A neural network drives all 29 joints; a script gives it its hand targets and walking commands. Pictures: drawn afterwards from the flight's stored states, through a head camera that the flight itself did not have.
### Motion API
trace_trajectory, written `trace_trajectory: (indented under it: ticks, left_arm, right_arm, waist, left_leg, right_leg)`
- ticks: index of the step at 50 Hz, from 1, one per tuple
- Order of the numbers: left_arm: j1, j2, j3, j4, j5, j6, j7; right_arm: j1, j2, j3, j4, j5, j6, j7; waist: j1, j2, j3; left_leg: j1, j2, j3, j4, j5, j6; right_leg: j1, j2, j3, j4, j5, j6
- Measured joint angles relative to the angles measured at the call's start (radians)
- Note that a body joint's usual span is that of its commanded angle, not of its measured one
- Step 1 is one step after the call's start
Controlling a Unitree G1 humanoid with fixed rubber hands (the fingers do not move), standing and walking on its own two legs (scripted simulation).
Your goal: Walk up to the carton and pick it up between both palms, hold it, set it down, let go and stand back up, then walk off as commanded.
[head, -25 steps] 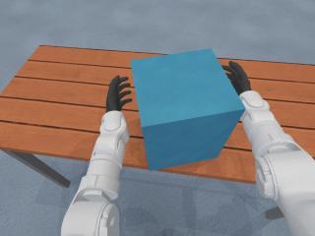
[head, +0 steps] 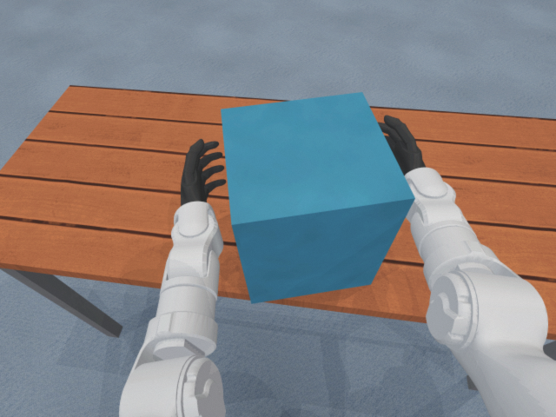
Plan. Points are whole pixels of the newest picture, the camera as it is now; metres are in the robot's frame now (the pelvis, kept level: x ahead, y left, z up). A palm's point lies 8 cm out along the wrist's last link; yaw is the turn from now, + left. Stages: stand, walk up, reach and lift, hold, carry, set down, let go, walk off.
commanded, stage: reach and lift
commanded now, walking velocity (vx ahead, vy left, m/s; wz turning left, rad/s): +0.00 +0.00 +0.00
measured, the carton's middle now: (303, 205) +0.42 +0.05 +0.03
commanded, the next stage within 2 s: none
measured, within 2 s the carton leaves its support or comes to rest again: leaves its support in 1.02 s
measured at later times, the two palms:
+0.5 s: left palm (196, 197) +0.37 +0.19 +0.09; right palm (406, 169) +0.47 -0.10 +0.09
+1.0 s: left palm (195, 202) +0.36 +0.19 +0.09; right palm (412, 188) +0.43 -0.11 +0.09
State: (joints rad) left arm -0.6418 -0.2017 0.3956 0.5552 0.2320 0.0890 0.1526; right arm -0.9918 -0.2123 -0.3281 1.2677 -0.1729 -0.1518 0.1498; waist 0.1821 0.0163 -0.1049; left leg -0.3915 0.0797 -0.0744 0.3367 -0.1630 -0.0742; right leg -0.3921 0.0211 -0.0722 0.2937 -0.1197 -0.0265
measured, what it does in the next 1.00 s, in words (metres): stands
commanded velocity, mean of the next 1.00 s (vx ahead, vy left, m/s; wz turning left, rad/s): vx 0.00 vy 0.00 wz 0.00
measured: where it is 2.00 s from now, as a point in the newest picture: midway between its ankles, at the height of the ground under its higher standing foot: outside the picture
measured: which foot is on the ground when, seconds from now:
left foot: down 0.00-1.00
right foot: down 0.00-1.00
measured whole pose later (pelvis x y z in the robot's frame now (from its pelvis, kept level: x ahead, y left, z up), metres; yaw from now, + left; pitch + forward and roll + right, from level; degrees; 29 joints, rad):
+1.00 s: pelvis -0.01 +0.01 +0.00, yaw +0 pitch +8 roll -1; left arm -0.63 -0.20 0.40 0.56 0.24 0.17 0.18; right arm -0.85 -0.15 -0.25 1.14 -0.14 -0.13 0.05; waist 0.13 0.02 -0.09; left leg -0.32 0.08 -0.07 0.34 -0.16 -0.07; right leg -0.30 0.02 -0.07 0.26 -0.10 -0.02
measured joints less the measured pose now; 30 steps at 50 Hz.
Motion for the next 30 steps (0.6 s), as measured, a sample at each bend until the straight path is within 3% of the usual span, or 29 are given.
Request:
trace_trajectory:
  ticks: [18,30]
  left_arm:
    - [0.0,0.0,0.003,0.0,0.005,-0.003,0.002]
    - [0.001,0.0,0.004,0.0,0.005,-0.003,0.012]
  right_arm:
    - [0.012,0.015,-0.03,-0.016,-0.013,-0.002,-0.001]
    - [0.041,0.025,0.012,-0.063,-0.013,-0.004,-0.027]
  waist:
    - [-0.005,0.0,0.0]
    - [-0.013,0.0,0.0]
  left_leg:
    - [0.0,0.0,0.0,0.0,-0.001,0.0]
    - [0.002,0.0,0.0,0.0,0.0,0.0]
  right_leg:
    - [0.003,0.0,0.0,-0.006,0.003,0.001]
    - [0.009,0.0,0.0,-0.012,0.008,0.003]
